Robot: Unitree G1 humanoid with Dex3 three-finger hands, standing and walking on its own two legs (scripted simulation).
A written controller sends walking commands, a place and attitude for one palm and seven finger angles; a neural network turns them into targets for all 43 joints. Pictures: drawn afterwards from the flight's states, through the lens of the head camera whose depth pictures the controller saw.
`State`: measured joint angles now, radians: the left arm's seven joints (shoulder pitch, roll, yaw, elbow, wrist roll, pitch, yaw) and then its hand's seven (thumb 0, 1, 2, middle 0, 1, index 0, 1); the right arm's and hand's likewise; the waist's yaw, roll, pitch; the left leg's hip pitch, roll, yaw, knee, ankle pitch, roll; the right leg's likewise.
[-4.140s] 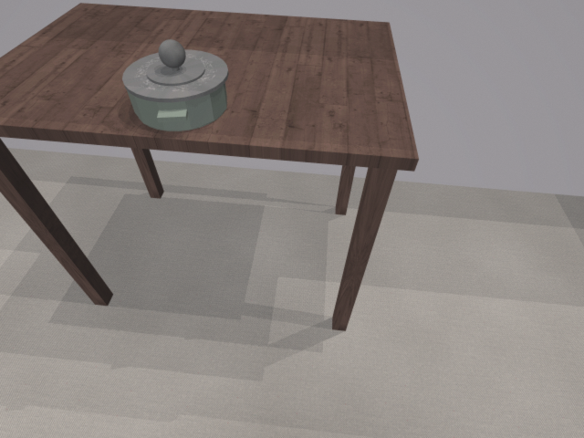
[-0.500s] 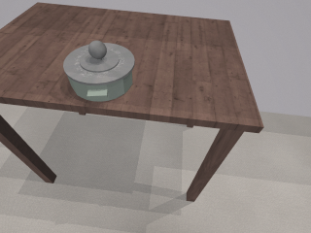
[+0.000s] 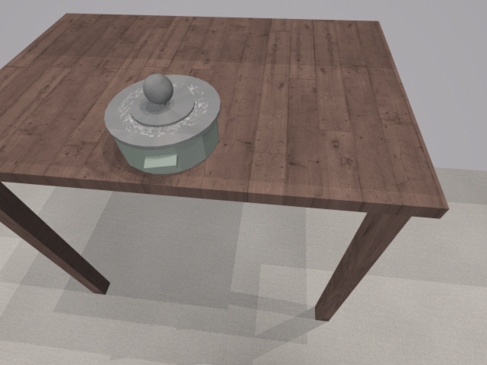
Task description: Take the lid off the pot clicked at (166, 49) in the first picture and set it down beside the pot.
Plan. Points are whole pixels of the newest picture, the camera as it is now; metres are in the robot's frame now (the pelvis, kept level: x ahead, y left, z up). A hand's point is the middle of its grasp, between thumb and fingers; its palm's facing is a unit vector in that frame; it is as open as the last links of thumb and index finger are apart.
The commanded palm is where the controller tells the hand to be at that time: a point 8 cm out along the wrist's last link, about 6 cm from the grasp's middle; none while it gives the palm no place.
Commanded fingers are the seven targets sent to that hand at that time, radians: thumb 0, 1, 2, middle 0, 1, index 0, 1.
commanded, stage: shuffle to correct the standing spot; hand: left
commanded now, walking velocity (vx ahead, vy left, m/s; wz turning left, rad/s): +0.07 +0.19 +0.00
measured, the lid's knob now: (158, 89) +0.51 +0.18 +0.18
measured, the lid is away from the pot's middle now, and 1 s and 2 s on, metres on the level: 0.00 0.00 0.00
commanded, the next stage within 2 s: come to a stop and stand still in 0.16 s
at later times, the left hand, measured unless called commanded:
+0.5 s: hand out of the picture +0.09 +0.30 -0.16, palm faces +0.08 -0.96 -0.28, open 7.4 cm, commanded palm none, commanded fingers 0.00 0.90 0.90 -0.20 -0.30 -0.20 -0.30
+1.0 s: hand out of the picture +0.10 +0.26 -0.16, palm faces +0.02 -0.98 -0.22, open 7.4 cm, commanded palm none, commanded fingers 0.00 0.90 0.90 -0.20 -0.30 -0.20 -0.30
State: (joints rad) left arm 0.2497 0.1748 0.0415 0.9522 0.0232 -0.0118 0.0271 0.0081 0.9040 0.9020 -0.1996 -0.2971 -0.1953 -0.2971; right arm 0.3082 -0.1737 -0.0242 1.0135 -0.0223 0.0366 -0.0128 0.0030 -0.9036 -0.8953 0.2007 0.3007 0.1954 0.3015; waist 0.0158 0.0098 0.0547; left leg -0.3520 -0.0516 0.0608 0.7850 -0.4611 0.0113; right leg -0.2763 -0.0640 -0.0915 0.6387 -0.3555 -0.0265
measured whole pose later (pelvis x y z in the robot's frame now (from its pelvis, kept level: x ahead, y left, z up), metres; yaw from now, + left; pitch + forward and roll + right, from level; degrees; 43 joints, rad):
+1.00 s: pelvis +0.04 +0.07 +0.01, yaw +1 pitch +0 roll +0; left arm 0.25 0.17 0.00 0.96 0.01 0.00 0.04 0.01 0.91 0.90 -0.20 -0.30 -0.20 -0.30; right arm 0.30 -0.16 0.00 1.02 -0.02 0.01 -0.02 0.00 -0.91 -0.90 0.20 0.30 0.19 0.30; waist -0.02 0.00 0.02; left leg -0.22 0.03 0.04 0.51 -0.29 -0.01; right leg -0.22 0.05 -0.06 0.50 -0.28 -0.07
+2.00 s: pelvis +0.06 +0.14 +0.01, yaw +0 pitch -1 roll -1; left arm 0.27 0.19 0.00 1.06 0.01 0.01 0.04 0.01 0.90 0.90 -0.20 -0.30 -0.19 -0.30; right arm 0.26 -0.15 0.00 1.09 -0.01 -0.01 -0.03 0.00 -0.92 -0.90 0.20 0.30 0.20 0.30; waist 0.01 -0.04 0.05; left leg -0.14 -0.05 0.09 0.44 -0.29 0.08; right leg -0.15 -0.03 -0.02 0.44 -0.27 0.03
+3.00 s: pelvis +0.05 +0.15 +0.01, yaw -1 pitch -1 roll -1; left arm 0.31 0.13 -0.01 1.10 0.01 0.01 0.04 0.01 0.90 0.90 -0.20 -0.30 -0.19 -0.30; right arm 0.31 -0.11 0.00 1.12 -0.01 -0.02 -0.04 0.01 -0.92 -0.90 0.20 0.30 0.19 0.30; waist 0.01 -0.03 0.04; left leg -0.15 -0.06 0.11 0.43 -0.27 0.10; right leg -0.17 -0.04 0.00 0.44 -0.25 0.05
